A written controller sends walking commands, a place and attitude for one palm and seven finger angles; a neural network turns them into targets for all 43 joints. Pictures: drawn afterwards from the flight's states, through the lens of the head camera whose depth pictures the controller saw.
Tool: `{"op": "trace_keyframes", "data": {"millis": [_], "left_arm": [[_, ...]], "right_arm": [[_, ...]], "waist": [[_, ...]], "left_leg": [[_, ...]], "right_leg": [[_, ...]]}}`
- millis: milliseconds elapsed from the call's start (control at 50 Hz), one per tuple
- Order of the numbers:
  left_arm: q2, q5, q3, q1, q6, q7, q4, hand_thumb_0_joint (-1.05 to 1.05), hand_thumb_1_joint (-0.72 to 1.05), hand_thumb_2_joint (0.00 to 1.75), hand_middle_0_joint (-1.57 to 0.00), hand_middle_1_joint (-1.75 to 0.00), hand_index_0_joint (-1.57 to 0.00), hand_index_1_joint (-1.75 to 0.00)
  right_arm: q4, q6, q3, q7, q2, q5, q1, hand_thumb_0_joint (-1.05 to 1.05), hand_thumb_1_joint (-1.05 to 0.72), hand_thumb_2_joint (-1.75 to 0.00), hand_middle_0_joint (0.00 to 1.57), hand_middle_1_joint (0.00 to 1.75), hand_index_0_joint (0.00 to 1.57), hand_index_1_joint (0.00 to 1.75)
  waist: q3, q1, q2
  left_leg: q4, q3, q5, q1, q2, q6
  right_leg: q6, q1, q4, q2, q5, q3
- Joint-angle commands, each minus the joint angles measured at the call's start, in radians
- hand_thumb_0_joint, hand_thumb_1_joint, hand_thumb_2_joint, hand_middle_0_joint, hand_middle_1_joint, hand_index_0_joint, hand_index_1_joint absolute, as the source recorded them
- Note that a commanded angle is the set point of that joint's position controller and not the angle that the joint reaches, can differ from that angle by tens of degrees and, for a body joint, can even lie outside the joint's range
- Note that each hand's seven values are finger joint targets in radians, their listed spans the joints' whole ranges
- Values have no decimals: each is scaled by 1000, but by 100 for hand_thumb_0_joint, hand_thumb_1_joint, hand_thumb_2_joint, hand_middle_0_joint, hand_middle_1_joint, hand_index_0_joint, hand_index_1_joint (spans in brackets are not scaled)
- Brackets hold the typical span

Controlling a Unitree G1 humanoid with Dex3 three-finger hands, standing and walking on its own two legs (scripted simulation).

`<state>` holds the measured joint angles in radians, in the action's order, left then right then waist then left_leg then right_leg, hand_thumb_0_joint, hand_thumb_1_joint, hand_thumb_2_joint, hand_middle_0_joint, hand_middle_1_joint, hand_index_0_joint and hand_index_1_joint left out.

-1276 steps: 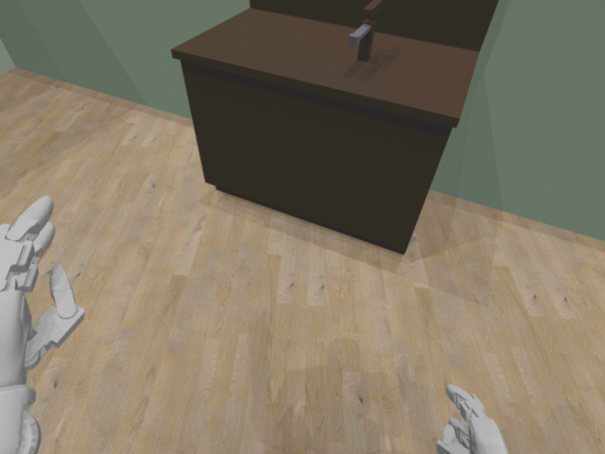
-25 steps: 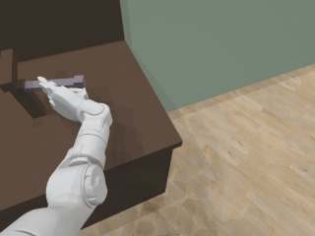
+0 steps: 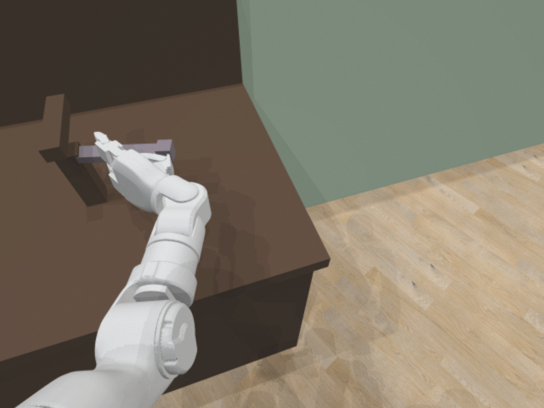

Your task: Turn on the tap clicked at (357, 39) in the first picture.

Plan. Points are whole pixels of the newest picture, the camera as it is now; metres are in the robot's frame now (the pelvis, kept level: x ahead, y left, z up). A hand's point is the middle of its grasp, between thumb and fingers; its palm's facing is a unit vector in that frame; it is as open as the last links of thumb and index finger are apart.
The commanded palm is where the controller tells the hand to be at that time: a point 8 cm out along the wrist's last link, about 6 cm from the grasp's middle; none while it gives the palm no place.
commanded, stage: lift the hand up off the lever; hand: left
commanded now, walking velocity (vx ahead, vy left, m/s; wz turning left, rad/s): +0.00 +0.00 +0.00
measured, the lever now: (165, 151) +0.51 +0.18 +0.09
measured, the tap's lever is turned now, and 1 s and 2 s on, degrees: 75 75 75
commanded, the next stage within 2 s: draw the hand back beside the body in 1.54 s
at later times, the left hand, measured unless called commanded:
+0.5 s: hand (162, 154) +0.45 +0.17 +0.13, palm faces +0.80 -0.58 -0.13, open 7.8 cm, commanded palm +0.40 +0.18 +0.14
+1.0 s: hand (160, 144) +0.46 +0.16 +0.15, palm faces +0.80 -0.59 -0.12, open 7.8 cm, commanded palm +0.39 +0.18 +0.16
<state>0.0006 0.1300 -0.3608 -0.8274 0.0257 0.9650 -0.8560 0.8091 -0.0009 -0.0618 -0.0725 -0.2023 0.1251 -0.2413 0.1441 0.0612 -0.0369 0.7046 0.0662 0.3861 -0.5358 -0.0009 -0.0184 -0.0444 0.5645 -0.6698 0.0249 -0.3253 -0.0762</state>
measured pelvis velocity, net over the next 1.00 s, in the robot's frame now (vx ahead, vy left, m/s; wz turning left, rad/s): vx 0.00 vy -0.01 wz -0.01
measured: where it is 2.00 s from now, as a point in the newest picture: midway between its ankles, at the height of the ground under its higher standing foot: outside the picture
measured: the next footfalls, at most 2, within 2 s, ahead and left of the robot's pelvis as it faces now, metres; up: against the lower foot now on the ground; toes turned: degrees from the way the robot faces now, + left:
none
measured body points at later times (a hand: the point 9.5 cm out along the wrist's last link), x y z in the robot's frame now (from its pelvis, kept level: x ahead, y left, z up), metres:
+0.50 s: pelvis +0.00 -0.01 +0.01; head +0.03 -0.02 +0.45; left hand +0.41 +0.19 +0.14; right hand +0.07 -0.26 -0.13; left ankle -0.03 +0.13 -0.72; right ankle +0.00 -0.09 -0.72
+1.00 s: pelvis +0.00 -0.01 +0.01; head +0.03 -0.02 +0.46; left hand +0.41 +0.19 +0.16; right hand +0.09 -0.25 -0.13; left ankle -0.03 +0.13 -0.72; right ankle +0.00 -0.09 -0.72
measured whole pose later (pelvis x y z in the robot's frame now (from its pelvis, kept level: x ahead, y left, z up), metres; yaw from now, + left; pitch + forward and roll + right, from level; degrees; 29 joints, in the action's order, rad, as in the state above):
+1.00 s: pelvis +0.00 -0.01 +0.01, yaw +0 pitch +9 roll +0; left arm -0.01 0.11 -0.34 -0.82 0.15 0.95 -0.75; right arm 0.82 0.00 -0.06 -0.04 -0.20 0.10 -0.23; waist 0.12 0.03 -0.04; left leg 0.59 0.05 0.34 -0.42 0.01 -0.02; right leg -0.05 0.46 -0.58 0.03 -0.29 -0.06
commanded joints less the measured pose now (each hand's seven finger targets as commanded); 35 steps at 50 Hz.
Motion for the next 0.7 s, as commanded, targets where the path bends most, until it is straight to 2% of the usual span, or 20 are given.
{"op": "trace_keyframes", "data": {"millis": [0,80,140,160,180,240,260,320,340,360,400,440,460,540,560,580,600,640,660,680], "left_arm": [[-139,51,45,-491,-35,13,213,0,90,90,-15,-15,-15,-15],[-168,54,27,-519,-25,15,205,0,90,90,-15,-15,-15,-15],[-174,56,25,-530,-27,16,237,0,90,90,-15,-15,-15,-15],[-204,58,-2,-496,-26,14,228,0,90,90,-15,-15,-15,-15],[-187,61,20,-511,-26,10,240,0,90,90,-15,-15,-15,-15],[-169,64,38,-490,-16,7,256,0,90,90,-15,-15,-15,-15],[-204,63,7,-476,-15,8,266,0,90,90,-15,-15,-15,-15],[-161,51,51,-496,-8,3,298,0,90,90,-15,-15,-15,-15],[-162,46,48,-494,-1,2,288,0,90,90,-15,-15,-15,-15],[-189,42,25,-469,2,-2,291,0,90,90,-15,-15,-15,-15],[-123,30,80,-464,13,-10,302,0,90,90,-15,-15,-15,-15],[-104,28,100,-473,30,-13,267,0,90,90,-15,-15,-15,-15],[-138,27,66,-464,37,-11,246,0,90,90,-15,-15,-15,-15],[-101,15,92,-483,48,-4,247,0,90,90,-15,-15,-15,-15],[-133,21,67,-482,50,-1,231,0,90,90,-15,-15,-15,-15],[-109,22,87,-511,46,3,243,0,90,90,-15,-15,-15,-15],[-109,22,84,-516,46,8,243,0,90,90,-15,-15,-15,-15],[-135,27,60,-519,43,16,250,0,90,90,-15,-15,-15,-15],[-182,34,27,-530,38,20,259,0,90,90,-15,-15,-15,-15],[-172,36,34,-536,36,21,264,0,90,90,-15,-15,-15,-15]], "right_arm": [[-76,21,-31,12,-127,-7,-24,0,-90,-90,20,30,20,30],[-77,23,-28,22,-128,-10,-10,0,-90,-90,20,30,20,30],[-80,23,-28,24,-124,-8,-10,0,-90,-90,20,30,20,30],[-77,23,-33,29,-128,-6,-14,0,-90,-90,20,30,20,30],[-80,21,-29,27,-126,-9,-12,0,-90,-90,20,30,20,30],[-84,24,-32,23,-126,-10,-16,0,-90,-90,20,30,20,30],[-83,24,-35,27,-131,-9,-15,0,-90,-90,20,30,20,30],[-86,28,-33,28,-125,-16,-3,0,-90,-90,20,30,20,30],[-83,30,-32,29,-127,-17,-4,0,-90,-90,20,30,20,30],[-80,29,-36,34,-133,-18,0,0,-90,-90,20,30,20,30],[-87,32,-33,31,-126,-23,10,0,-90,-90,20,30,20,30],[-77,34,-29,31,-128,-26,14,0,-90,-90,20,30,20,30],[-68,33,-31,35,-135,-25,16,0,-90,-90,20,30,20,30],[-72,37,-26,31,-127,-30,30,0,-90,-90,20,30,20,30],[-63,35,-28,35,-132,-28,34,0,-90,-90,20,30,20,30],[-65,36,-24,31,-128,-28,32,0,-90,-90,20,30,20,30],[-67,37,-24,29,-124,-27,35,0,-90,-90,20,30,20,30],[-70,38,-25,30,-123,-24,38,0,-90,-90,20,30,20,30],[-65,36,-26,34,-127,-22,37,0,-90,-90,20,30,20,30],[-72,35,-24,33,-122,-24,39,0,-90,-90,20,30,20,30]], "waist": [[334,26,64],[321,26,83],[366,23,66],[369,15,75],[376,20,52],[381,17,61],[377,8,45],[365,19,52],[344,21,71],[338,9,61],[340,13,62],[298,20,70],[278,14,61],[269,13,88],[253,6,67],[262,14,75],[266,9,83],[291,1,84],[298,-9,75],[303,-5,84]], "left_leg": [[-46,-63,-391,102,-11,1],[-59,-68,-342,82,-15,13],[-53,-75,-360,96,-18,17],[-53,-70,-368,96,-17,16],[-55,-74,-382,107,-15,13],[-54,-75,-399,117,-13,13],[-58,-74,-401,118,-14,13],[-66,-78,-385,128,-12,15],[-72,-78,-373,120,-12,17],[-81,-74,-368,120,-13,15],[-89,-76,-374,142,-13,14],[-100,-74,-351,138,-12,14],[-106,-70,-344,141,-13,13],[-121,-73,-318,141,-15,14],[-126,-67,-307,140,-14,11],[-128,-68,-315,151,-12,11],[-127,-71,-310,148,-13,13],[-123,-74,-309,143,-14,14],[-126,-70,-315,143,-16,11],[-126,-75,-312,141,-14,14]], "right_leg": [[25,-261,67,-24,363,3],[32,-275,85,-31,342,14],[37,-305,81,-35,396,22],[35,-310,79,-31,394,17],[34,-308,75,-34,406,18],[34,-316,75,-32,428,17],[32,-324,77,-30,428,17],[34,-325,91,-31,413,19],[37,-329,99,-34,411,20],[33,-338,105,-30,394,20],[30,-332,108,-27,383,15],[29,-310,121,-27,343,12],[26,-303,130,-25,319,10],[28,-307,147,-27,287,11],[25,-295,152,-24,261,12],[25,-290,148,-26,262,8],[27,-293,150,-27,260,10],[29,-309,148,-28,267,15],[26,-316,146,-26,268,15],[29,-319,147,-29,272,18]]}}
